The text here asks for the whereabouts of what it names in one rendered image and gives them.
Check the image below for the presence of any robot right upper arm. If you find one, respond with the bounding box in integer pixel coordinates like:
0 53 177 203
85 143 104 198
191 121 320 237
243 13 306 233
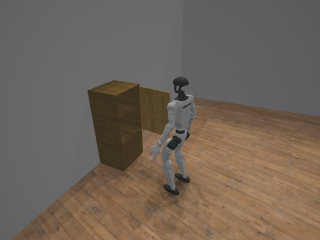
187 94 197 117

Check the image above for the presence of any robot right forearm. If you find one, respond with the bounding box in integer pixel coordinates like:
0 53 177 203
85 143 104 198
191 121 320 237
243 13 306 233
187 115 196 127

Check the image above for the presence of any robot left upper arm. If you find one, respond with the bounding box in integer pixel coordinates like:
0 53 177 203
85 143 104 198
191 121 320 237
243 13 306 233
167 101 178 131

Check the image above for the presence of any robot foot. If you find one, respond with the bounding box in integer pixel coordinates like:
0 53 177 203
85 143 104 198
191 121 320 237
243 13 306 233
163 184 179 195
175 173 190 183

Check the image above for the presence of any robot right foot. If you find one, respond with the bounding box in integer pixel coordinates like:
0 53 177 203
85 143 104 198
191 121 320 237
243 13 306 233
175 173 190 183

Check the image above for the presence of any cupboard door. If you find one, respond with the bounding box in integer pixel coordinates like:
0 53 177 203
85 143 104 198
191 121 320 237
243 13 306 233
139 86 170 137

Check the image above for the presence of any robot left hand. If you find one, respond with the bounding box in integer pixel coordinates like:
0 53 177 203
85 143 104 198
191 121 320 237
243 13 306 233
149 145 160 160

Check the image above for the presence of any robot left foot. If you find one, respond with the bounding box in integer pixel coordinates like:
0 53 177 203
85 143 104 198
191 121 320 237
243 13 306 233
163 184 179 195

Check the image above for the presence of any robot right hand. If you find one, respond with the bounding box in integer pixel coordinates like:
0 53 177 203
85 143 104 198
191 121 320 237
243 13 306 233
184 126 191 132

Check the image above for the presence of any robot left forearm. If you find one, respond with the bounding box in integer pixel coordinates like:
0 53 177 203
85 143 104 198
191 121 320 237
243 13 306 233
156 124 171 148

